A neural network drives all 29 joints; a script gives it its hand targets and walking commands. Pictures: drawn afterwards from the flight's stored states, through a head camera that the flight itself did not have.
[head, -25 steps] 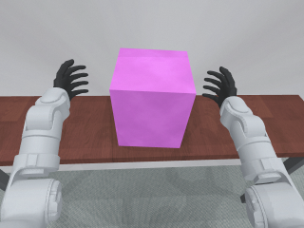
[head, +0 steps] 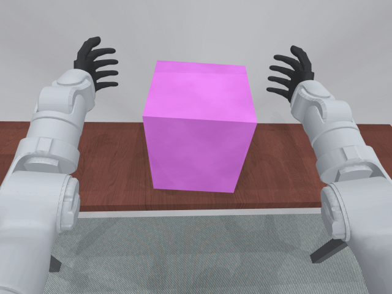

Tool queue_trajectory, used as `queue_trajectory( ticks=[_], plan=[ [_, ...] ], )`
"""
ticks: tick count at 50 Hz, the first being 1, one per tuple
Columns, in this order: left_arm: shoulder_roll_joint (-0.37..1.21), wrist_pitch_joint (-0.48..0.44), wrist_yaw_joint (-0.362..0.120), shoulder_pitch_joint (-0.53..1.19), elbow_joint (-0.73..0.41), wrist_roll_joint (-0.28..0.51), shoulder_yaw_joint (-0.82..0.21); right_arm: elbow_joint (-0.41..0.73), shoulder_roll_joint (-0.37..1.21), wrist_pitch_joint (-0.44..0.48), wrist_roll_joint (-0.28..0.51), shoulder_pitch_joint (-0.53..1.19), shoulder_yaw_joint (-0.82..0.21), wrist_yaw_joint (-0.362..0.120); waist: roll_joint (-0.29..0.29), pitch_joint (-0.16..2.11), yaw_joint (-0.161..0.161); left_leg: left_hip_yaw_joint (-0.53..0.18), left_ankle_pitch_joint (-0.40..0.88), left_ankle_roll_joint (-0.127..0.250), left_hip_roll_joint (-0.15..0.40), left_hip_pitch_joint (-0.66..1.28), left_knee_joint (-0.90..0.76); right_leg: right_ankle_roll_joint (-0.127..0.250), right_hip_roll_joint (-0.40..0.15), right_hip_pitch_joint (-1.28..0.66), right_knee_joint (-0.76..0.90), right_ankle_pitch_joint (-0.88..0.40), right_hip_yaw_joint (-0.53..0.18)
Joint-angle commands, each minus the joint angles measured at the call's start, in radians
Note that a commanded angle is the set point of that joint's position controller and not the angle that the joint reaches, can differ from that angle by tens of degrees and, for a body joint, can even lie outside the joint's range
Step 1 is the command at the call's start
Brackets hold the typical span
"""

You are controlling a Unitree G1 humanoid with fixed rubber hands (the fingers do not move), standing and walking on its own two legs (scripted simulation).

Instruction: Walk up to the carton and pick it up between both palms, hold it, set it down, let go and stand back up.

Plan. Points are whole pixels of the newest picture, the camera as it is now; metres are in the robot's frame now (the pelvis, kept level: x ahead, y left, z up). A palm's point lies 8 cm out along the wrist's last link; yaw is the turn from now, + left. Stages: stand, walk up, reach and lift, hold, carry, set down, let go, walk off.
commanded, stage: reach and lift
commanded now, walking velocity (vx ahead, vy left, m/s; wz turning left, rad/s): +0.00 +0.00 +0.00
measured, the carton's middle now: (197, 130) +0.49 +0.02 +0.06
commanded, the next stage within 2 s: none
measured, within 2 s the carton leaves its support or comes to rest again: neither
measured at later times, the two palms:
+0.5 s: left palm (90, 70) +0.47 +0.24 +0.22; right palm (295, 80) +0.48 -0.16 +0.22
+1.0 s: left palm (106, 112) +0.46 +0.23 +0.12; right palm (276, 116) +0.47 -0.15 +0.13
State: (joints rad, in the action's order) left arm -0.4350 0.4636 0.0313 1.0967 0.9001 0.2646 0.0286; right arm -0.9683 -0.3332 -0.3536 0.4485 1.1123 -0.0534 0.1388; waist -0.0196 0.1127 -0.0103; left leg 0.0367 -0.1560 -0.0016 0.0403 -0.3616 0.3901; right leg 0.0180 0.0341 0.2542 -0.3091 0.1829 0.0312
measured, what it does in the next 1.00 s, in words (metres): stands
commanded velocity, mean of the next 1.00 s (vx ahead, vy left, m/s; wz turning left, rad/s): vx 0.00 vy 0.00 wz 0.00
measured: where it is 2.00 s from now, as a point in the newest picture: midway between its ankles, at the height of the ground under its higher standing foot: outside the picture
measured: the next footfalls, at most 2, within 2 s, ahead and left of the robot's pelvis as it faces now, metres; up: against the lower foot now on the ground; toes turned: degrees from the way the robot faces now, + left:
none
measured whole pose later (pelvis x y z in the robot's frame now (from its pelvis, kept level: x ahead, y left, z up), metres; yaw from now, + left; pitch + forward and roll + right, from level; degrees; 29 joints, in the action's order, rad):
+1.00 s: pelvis +0.00 -0.01 -0.01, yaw +1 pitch +19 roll -1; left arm -0.37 -0.08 -0.01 1.17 1.42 0.23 0.01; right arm -1.21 -0.19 -0.04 0.25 1.11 0.05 0.14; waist -0.04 0.22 0.01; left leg 0.01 -0.14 -0.01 0.04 -0.61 0.42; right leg 0.03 0.03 0.52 -0.39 0.20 0.05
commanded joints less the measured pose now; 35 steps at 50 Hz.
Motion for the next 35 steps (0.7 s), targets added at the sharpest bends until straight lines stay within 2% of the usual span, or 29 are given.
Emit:
queue_trajectory(
  ticks=[1, 12, 20, 24, 28, 35],
  plan=[
    [-0.180, -0.064, 0.006, 0.600, -0.093, 0.020, 0.008, 0.094, -0.166, 0.038, -0.005, 0.553, 0.042, -0.005, 0.076, 0.577, 0.003, -0.038, 0.364, -0.032, -0.025, 0.403, 0.047, -0.052, 0.008, -0.031, -0.012, -0.438, 0.006],
    [-0.196, -0.144, 0.011, 0.782, 0.140, 0.079, -0.067, -0.041, -0.164, 0.046, -0.036, 0.699, 0.060, -0.015, 0.091, 0.652, 0.018, -0.053, 0.338, -0.045, -0.021, 0.362, 0.054, -0.045, 0.002, 0.022, -0.031, -0.445, 0.019],
    [-0.171, -0.226, -0.021, 0.726, 0.281, 0.058, -0.087, -0.137, -0.121, 0.086, -0.053, 0.648, 0.049, -0.012, 0.084, 0.599, 0.025, -0.051, 0.377, -0.046, -0.022, 0.330, 0.039, -0.048, -0.004, 0.006, -0.024, -0.441, 0.017],
    [-0.152, -0.289, -0.037, 0.646, 0.289, 0.027, -0.070, -0.129, -0.084, 0.133, -0.067, 0.580, 0.045, -0.004, 0.077, 0.581, 0.016, -0.038, 0.413, -0.049, -0.026, 0.306, 0.034, -0.049, -0.006, -0.017, -0.021, -0.432, 0.013],
    [-0.153, -0.362, -0.034, 0.647, 0.231, 0.015, -0.043, -0.048, -0.059, 0.191, -0.100, 0.570, 0.072, 0.004, 0.085, 0.658, 0.004, -0.024, 0.429, -0.058, -0.030, 0.286, 0.048, -0.050, -0.008, -0.017, -0.039, -0.438, 0.016],
    [-0.143, -0.440, -0.018, 0.666, 0.177, 0.000, -0.009, 0.023, -0.048, 0.253, -0.183, 0.552, 0.137, 0.016, 0.104, 0.815, 0.012, -0.014, 0.437, -0.073, -0.031, 0.272, 0.089, -0.055, -0.014, -0.001, -0.087, -0.511, 0.017]
  ],
)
